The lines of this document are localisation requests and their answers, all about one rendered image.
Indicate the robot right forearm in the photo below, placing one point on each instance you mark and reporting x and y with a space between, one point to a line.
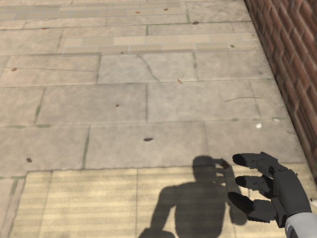
301 225

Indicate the robot right hand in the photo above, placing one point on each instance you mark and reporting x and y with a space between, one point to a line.
277 183

